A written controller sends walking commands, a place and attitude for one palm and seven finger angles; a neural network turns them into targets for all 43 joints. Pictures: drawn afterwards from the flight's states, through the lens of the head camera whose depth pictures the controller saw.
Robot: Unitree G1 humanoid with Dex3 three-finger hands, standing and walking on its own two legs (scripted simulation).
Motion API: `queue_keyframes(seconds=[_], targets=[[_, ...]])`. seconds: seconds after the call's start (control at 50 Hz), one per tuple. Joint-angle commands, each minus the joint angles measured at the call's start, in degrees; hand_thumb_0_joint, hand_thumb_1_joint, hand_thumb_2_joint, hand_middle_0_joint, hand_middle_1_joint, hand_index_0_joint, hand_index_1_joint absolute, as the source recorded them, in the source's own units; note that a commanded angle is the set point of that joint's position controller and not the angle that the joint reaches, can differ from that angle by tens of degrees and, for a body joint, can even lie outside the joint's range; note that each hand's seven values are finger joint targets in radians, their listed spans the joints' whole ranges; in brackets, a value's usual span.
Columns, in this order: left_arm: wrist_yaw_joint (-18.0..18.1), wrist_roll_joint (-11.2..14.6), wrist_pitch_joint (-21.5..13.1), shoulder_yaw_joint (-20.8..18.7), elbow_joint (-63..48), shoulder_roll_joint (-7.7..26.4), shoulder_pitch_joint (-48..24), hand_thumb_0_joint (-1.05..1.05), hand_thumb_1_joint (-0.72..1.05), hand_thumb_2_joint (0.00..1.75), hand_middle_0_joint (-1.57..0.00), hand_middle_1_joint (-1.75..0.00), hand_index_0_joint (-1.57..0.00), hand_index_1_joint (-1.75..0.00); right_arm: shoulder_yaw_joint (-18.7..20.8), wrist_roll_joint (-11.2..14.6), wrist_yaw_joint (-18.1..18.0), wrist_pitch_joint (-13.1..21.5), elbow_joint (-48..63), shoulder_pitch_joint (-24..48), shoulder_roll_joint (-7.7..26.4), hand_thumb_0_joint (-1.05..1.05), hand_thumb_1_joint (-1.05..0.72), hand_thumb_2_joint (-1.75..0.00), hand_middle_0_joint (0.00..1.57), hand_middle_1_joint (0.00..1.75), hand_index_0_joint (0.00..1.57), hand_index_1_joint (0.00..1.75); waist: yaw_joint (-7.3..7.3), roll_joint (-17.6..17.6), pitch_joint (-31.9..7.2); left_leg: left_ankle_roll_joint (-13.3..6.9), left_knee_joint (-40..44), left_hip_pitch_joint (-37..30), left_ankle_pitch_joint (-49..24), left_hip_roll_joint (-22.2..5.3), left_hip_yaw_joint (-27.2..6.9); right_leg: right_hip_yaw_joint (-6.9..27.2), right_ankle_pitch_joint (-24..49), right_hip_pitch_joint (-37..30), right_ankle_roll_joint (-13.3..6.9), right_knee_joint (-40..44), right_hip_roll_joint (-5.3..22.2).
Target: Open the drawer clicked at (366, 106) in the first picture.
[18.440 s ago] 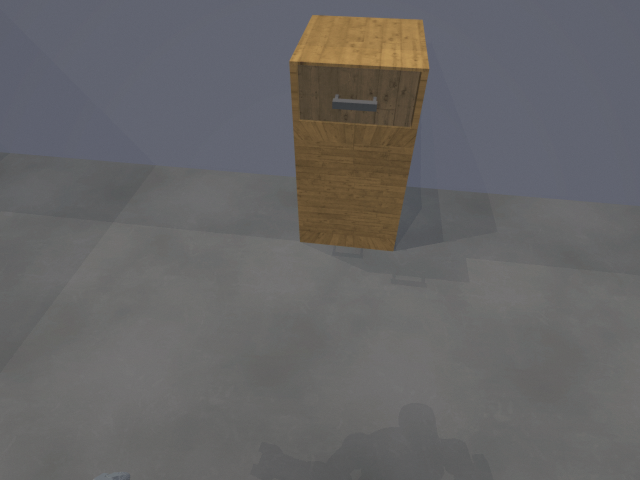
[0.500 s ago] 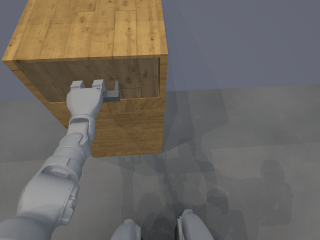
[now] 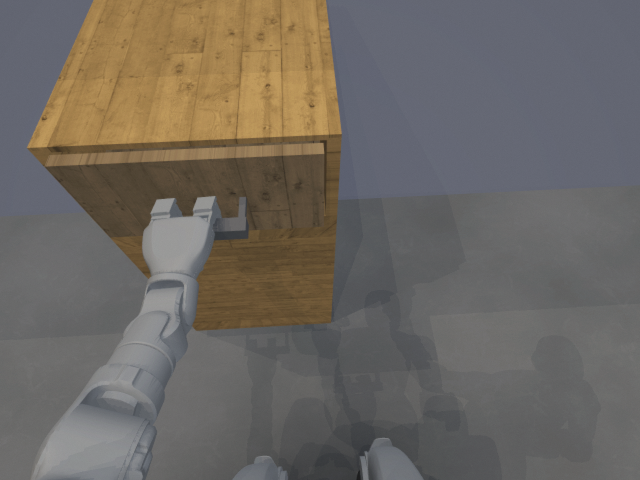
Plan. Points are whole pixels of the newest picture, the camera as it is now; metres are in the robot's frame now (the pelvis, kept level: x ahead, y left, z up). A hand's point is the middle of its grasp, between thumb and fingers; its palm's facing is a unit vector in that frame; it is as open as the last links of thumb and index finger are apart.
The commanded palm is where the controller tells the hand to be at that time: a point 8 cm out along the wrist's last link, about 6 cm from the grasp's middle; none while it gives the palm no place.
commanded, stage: pull the drawer open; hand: left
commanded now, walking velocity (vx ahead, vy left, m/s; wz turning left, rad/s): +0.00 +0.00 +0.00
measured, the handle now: (201, 217) +0.48 +0.17 -0.02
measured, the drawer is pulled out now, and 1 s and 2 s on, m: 0.03 0.15 0.28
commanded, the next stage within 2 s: none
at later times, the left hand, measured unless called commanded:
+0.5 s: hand (188, 305) +0.35 +0.18 -0.04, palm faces -0.02 -0.06 -1.00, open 5.8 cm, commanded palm +0.31 +0.19 +0.01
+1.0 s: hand (183, 350) +0.29 +0.18 -0.04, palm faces -0.02 -0.08 -1.00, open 5.8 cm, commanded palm +0.24 +0.18 +0.01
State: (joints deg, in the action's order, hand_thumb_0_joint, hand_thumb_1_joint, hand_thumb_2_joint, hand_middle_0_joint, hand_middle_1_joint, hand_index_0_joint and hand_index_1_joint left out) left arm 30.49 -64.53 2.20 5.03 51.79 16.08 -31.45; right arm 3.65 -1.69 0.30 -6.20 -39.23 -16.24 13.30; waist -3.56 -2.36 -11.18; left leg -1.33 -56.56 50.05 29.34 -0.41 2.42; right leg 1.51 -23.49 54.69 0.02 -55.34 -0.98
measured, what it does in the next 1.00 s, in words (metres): stands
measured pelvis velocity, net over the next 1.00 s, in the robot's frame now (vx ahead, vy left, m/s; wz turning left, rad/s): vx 0.00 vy -0.01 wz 0.00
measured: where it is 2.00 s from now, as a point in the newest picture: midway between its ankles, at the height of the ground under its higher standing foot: outside the picture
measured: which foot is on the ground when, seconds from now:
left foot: down 0.00-1.00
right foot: down 0.00-1.00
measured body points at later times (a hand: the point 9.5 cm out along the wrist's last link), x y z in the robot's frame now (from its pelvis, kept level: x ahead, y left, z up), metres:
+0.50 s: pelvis +0.01 +0.00 +0.01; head +0.09 -0.01 +0.46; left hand +0.34 +0.18 +0.01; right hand +0.15 -0.25 -0.11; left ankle -0.03 +0.11 -0.67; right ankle +0.02 -0.12 -0.67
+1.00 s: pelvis +0.00 -0.01 +0.01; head +0.06 -0.02 +0.46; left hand +0.28 +0.18 +0.02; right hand +0.15 -0.25 -0.11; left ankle -0.03 +0.11 -0.67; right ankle +0.02 -0.12 -0.67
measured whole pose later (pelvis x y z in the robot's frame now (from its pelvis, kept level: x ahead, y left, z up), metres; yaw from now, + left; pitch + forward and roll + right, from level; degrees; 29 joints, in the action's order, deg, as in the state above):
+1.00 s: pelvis +0.00 -0.01 +0.01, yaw +0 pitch +17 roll +1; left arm 31.7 -65.5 4.9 10.0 23.0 12.9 1.7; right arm 2.6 -1.6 0.8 -5.1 -34.4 -11.3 12.9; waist -0.4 -1.9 -10.6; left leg -0.7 -54.0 40.9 29.5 -0.5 2.6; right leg 1.7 -24.4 46.3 -0.6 -54.2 -1.1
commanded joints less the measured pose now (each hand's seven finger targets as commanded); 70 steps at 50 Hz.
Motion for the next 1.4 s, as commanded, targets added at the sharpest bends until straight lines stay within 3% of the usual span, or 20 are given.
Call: queue_keyframes(seconds=[0.0, 0.24, 0.28, 0.34, 0.36, 0.42, 0.56, 0.6, 0.66, 0.7, 0.74, 0.84, 0.88, 0.9, 0.96, 0.98, 1.02, 1.18, 1.24, 1.38], targets=[[1.3, 0.7, 1.1, -1.8, -8.5, 7.1, -3.9, 0.0, 0.9, 0.9, -0.4, -1.35, -0.4, -1.35, 2.9, 0.2, -0.3, 1.0, 5.8, -3.2, 7.6, 0.0, -0.9, -0.9, 0.2, 0.3, 0.2, 0.3, 1.61, 4.6, -20.6, -0.4, 6.0, -10.4, -27.8, 1.7, 0.3, -2.2, 27.4, -21.9, -2.5, 5.7, -1.1], [1.8, 0.3, 3.5, -1.4, -19.8, 5.9, 7.6, 0.0, 0.9, 0.9, -0.4, -1.35, -0.4, -1.35, 2.4, 0.3, -0.5, 0.8, 8.9, 0.7, 7.2, 0.0, -0.9, -0.9, 0.2, 0.3, 0.2, 0.3, 3.12, 3.9, -19.3, 0.0, 7.4, -14.3, -32.3, 1.5, -0.2, -2.4, 31.0, -24.6, -2.8, 6.3, -1.1], [2.0, 0.1, 3.9, 0.0, -22.0, 4.0, 10.9, 0.0, 0.9, 0.9, -0.4, -1.35, -0.4, -1.35, 2.4, 0.3, -0.2, 0.9, 9.4, 1.1, 6.8, 0.0, -0.9, -0.9, 0.2, 0.3, 0.2, 0.3, 3.33, 3.3, -19.7, 0.1, 7.3, -16.2, -34.7, 1.2, -0.2, -2.6, 31.7, -24.4, -2.7, 6.3, -1.1], [1.9, 0.3, 4.6, 0.9, -23.5, 2.9, 12.6, 0.0, 0.9, 0.9, -0.4, -1.35, -0.4, -1.35, 2.2, 0.4, -0.1, 1.1, 9.8, 2.2, 6.8, 0.0, -0.9, -0.9, 0.2, 0.3, 0.2, 0.3, 2.65, 3.8, -17.8, 0.2, 7.4, -15.9, -33.0, 1.3, -0.4, -2.7, 30.9, -23.9, -2.8, 6.8, -1.2], [2.1, 0.1, 4.6, -0.4, -24.0, 4.6, 12.6, 0.0, 0.9, 0.9, -0.4, -1.35, -0.4, -1.35, 2.1, 0.4, -0.2, 1.1, 9.7, 2.0, 6.8, 0.0, -0.9, -0.9, 0.2, 0.3, 0.2, 0.3, 3.06, 4.3, -17.9, 0.2, 7.5, -15.7, -32.2, 1.3, -0.3, -2.6, 30.3, -24.1, -2.7, 6.7, -1.2], [2.3, -0.2, 5.0, 0.0, -24.2, 4.5, 14.2, 0.0, 0.9, 0.9, -0.4, -1.35, -0.4, -1.35, 1.8, 0.4, -0.5, 1.3, 10.2, 3.1, 6.6, 0.0, -0.9, -0.9, 0.2, 0.3, 0.2, 0.3, 3.3, 3.7, -15.6, 0.3, 8.1, -14.6, -28.8, 1.8, -0.2, -2.6, 28.2, -23.8, -2.9, 7.0, -1.2], [2.4, -0.4, 4.9, -0.9, -26.4, 5.4, 16.2, 0.0, 0.9, 0.9, -0.4, -1.35, -0.4, -1.35, 1.5, 0.3, -0.9, 1.8, 10.8, 4.4, 6.4, 0.0, -0.9, -0.9, 0.2, 0.3, 0.2, 0.3, 4.22, 3.7, -16.6, 0.3, 8.1, -14.4, -26.5, 2.1, 0.1, -2.0, 26.7, -24.7, -3.0, 6.9, -1.2], [2.0, 0.3, 4.9, 0.4, -26.7, 3.5, 20.1, 0.0, 0.9, 0.9, -0.4, -1.35, -0.4, -1.35, 1.4, 0.5, -0.7, 2.0, 11.4, 4.9, 6.2, 0.0, -0.9, -0.9, 0.2, 0.3, 0.2, 0.3, 4.36, 4.5, -15.2, 0.4, 8.6, -14.0, -25.4, 2.2, 0.1, -2.3, 26.1, -24.9, -3.0, 7.4, -1.2], [2.0, 0.2, 4.4, -0.8, -28.5, 5.0, 20.8, 0.0, 0.9, 0.9, -0.4, -1.35, -0.4, -1.35, 1.2, 0.6, -0.8, 2.3, 11.8, 5.5, 6.3, 0.0, -0.9, -0.9, 0.2, 0.3, 0.2, 0.3, 4.76, 4.3, -15.2, 0.3, 8.8, -13.5, -24.4, 2.2, 0.1, -1.8, 25.4, -25.2, -3.1, 7.2, -1.1], [2.0, 0.5, 4.4, 0.5, -29.4, 3.0, 24.1, 0.0, 0.9, 0.9, -0.4, -1.35, -0.4, -1.35, 1.3, 0.5, -0.6, 2.6, 12.1, 5.7, 6.0, 0.0, -0.9, -0.9, 0.2, 0.3, 0.2, 0.3, 4.7, 4.8, -15.1, 0.2, 8.6, -14.0, -24.8, 2.1, 0.2, -2.1, 25.7, -25.1, -3.0, 7.3, -1.1], [2.2, 0.6, 3.9, -1.8, -30.5, 5.1, 25.4, 0.0, 0.9, 0.9, -0.4, -1.35, -0.4, -1.35, 1.2, 0.4, -0.5, 2.8, 12.2, 6.2, 6.3, 0.0, -0.9, -0.9, 0.2, 0.3, 0.2, 0.3, 5.24, 5.5, -15.0, 0.3, 8.5, -13.0, -24.3, 2.3, 0.1, -1.5, 26.2, -25.8, -3.1, 7.2, -1.1], [2.8, 0.2, 3.9, 0.4, -33.3, 3.1, 27.6, 0.0, 0.9, 0.9, -0.4, -1.35, -0.4, -1.35, 1.3, 0.3, -0.1, 3.2, 12.3, 7.1, 6.2, 0.0, -0.9, -0.9, 0.2, 0.3, 0.2, 0.3, 4.42, 5.0, -13.4, 0.3, 8.3, -13.6, -23.1, 2.1, -0.2, -1.7, 24.0, -23.8, -3.2, 7.1, -1.2], [3.2, 0.2, 3.7, 0.5, -35.3, 2.7, 31.0, 0.0, 0.9, 0.9, -0.4, -1.35, -0.4, -1.35, 1.3, 0.2, 0.2, 3.4, 12.9, 7.3, 5.9, 0.0, -0.9, -0.9, 0.2, 0.3, 0.2, 0.3, 5.36, 4.5, -14.8, 0.2, 8.3, -14.0, -23.0, 2.2, 0.0, -1.6, 24.0, -24.8, -3.2, 6.8, -1.2], [3.4, 0.4, 3.7, 0.1, -35.6, 3.0, 32.4, 0.0, 0.9, 0.9, -0.4, -1.35, -0.4, -1.35, 1.4, 0.2, 0.2, 3.5, 12.9, 7.5, 5.9, 0.0, -0.9, -0.9, 0.2, 0.3, 0.2, 0.3, 5.25, 5.9, -14.4, 0.2, 8.1, -13.5, -22.8, 2.3, 0.1, -1.4, 25.0, -25.3, -3.0, 6.9, -1.0], [3.9, 0.0, 3.5, 0.1, -38.5, 3.2, 33.6, 0.0, 0.9, 0.9, -0.4, -1.35, -0.4, -1.35, 1.2, 0.1, 0.5, 3.5, 13.2, 8.5, 5.9, 0.0, -0.9, -0.9, 0.2, 0.3, 0.2, 0.3, 5.11, 4.8, -13.9, 0.3, 7.8, -14.1, -23.2, 2.2, -0.3, -1.3, 24.8, -24.2, -3.2, 6.5, -1.1], [3.9, 0.1, 3.6, 1.7, -39.2, 1.6, 35.5, 0.0, 0.9, 0.9, -0.4, -1.35, -0.4, -1.35, 1.2, 0.0, 0.7, 3.6, 13.6, 8.6, 5.8, 0.0, -0.9, -0.9, 0.2, 0.3, 0.2, 0.3, 5.21, 3.8, -13.2, 0.3, 8.1, -14.5, -23.1, 2.1, -0.4, -1.8, 23.5, -23.7, -3.2, 6.5, -1.1], [4.2, -0.1, 3.6, 1.3, -39.8, 2.3, 35.0, 0.0, 0.9, 0.9, -0.4, -1.35, -0.4, -1.35, 1.1, -0.1, 0.7, 3.5, 13.5, 9.1, 5.9, 0.0, -0.9, -0.9, 0.2, 0.3, 0.2, 0.3, 4.71, 5.0, -12.3, 0.3, 7.8, -14.3, -21.8, 2.0, -0.6, -1.8, 21.8, -22.7, -3.2, 6.5, -1.3], [4.8, -0.4, 3.0, 2.1, -43.9, 1.5, 40.4, 0.0, 0.9, 0.9, -0.4, -1.35, -0.4, -1.35, 0.7, -0.4, 1.0, 4.0, 14.7, 11.2, 5.3, 0.0, -0.9, -0.9, 0.2, 0.3, 0.2, 0.3, 5.39, 4.2, -11.4, 0.3, 7.3, -14.2, -19.3, 2.4, -0.5, -1.4, 19.4, -22.1, -3.3, 6.4, -1.1], [4.8, -0.2, 2.5, 0.3, -44.7, 3.1, 42.2, 0.0, 0.9, 0.9, -0.4, -1.35, -0.4, -1.35, 0.4, -0.5, 0.8, 4.2, 15.0, 11.7, 5.3, 0.0, -0.9, -0.9, 0.2, 0.3, 0.2, 0.3, 5.65, 4.8, -11.1, 0.3, 6.9, -13.4, -18.5, 2.5, -0.7, -1.1, 19.2, -22.2, -3.3, 6.4, -1.1], [5.0, -0.6, 1.6, 2.2, -48.5, 1.7, 46.3, 0.0, 0.9, 0.9, -0.4, -1.35, -0.4, -1.35, 0.2, -0.7, 1.3, 4.5, 15.8, 12.9, 4.8, 0.0, -0.9, -0.9, 0.2, 0.3, 0.2, 0.3, 5.72, 4.5, -10.3, 0.3, 6.1, -13.5, -17.6, 2.5, -0.9, -0.7, 17.9, -20.7, -3.3, 5.8, -1.0]])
